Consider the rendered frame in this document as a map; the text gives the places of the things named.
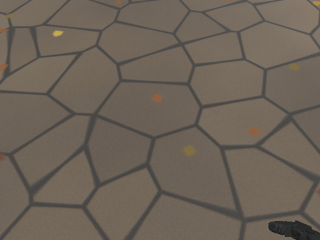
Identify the robot right hand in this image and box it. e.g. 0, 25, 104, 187
268, 220, 320, 240

